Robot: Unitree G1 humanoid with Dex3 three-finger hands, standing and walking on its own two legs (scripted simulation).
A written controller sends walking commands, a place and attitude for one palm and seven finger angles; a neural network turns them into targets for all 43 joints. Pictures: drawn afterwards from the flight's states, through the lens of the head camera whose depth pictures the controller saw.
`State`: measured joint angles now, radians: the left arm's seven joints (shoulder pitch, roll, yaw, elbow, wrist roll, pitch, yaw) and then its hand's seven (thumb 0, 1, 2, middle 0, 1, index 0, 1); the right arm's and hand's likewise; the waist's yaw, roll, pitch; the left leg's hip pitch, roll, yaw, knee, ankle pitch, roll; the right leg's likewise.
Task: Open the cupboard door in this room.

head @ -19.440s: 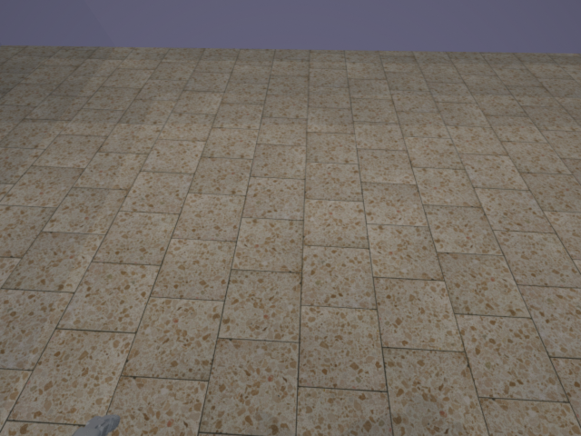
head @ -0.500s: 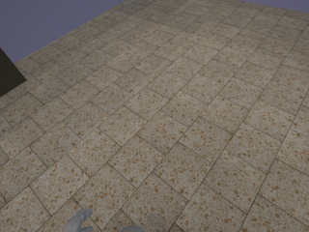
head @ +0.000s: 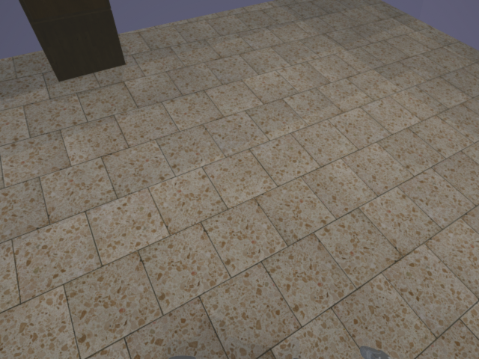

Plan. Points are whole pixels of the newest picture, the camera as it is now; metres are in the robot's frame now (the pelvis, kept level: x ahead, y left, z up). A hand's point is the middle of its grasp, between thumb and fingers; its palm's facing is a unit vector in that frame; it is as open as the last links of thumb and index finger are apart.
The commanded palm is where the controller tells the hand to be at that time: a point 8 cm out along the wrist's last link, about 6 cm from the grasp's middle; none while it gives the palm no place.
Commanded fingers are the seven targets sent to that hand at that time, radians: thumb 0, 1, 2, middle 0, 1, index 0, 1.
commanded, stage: turn or walk to find it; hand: left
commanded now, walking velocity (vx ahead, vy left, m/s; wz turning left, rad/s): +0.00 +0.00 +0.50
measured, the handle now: out of the picture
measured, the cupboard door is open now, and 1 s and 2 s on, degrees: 0 0 0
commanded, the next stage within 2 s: none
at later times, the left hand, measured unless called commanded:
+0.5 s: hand (144, 351) +0.14 +0.17 -0.13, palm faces +0.21 -0.94 -0.25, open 7.4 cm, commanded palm none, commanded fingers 0.00 0.90 0.90 -0.20 -0.30 -0.20 -0.30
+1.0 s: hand out of the picture +0.00 +0.09 -0.16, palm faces +0.58 -0.80 -0.15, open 7.4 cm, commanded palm none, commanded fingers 0.00 0.90 0.90 -0.20 -0.30 -0.20 -0.30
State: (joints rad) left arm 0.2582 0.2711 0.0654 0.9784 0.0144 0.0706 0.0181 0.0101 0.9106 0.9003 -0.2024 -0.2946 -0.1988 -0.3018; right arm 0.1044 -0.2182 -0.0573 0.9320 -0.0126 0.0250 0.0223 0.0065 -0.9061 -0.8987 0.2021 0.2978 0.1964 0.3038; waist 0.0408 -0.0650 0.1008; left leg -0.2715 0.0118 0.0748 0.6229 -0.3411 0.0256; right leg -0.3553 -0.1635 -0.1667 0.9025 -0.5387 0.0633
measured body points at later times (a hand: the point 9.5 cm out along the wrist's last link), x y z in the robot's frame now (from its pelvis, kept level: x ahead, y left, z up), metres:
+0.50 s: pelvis +0.05 -0.05 +0.00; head +0.07 -0.07 +0.45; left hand +0.13 +0.22 -0.11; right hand +0.07 -0.29 -0.16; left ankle -0.01 +0.09 -0.70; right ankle +0.09 -0.15 -0.73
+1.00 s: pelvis +0.20 +0.05 -0.01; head +0.25 +0.07 +0.44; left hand -0.03 +0.13 -0.14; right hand +0.45 -0.08 -0.15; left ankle +0.24 +0.16 -0.73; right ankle +0.09 -0.14 -0.72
